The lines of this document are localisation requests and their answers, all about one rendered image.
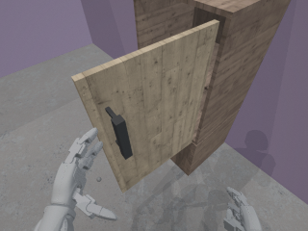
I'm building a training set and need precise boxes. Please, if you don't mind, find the handle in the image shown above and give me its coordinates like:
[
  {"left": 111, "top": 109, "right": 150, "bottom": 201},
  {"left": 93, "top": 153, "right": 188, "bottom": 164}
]
[{"left": 105, "top": 107, "right": 133, "bottom": 160}]

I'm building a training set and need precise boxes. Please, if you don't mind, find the left robot hand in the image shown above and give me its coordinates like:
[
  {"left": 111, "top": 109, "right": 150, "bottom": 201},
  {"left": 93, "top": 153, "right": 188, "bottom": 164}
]
[{"left": 50, "top": 127, "right": 117, "bottom": 221}]

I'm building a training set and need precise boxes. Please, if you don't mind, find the right robot hand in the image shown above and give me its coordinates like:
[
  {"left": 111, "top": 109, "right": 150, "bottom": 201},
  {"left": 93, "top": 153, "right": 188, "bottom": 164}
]
[{"left": 223, "top": 187, "right": 263, "bottom": 231}]

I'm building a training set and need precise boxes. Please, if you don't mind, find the left robot forearm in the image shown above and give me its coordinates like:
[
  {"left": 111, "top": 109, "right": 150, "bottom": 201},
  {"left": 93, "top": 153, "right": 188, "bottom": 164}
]
[{"left": 34, "top": 204, "right": 76, "bottom": 231}]

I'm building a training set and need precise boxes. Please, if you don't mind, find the cupboard door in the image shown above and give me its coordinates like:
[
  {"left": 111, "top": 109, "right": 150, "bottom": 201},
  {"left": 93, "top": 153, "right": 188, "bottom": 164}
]
[{"left": 71, "top": 19, "right": 219, "bottom": 193}]

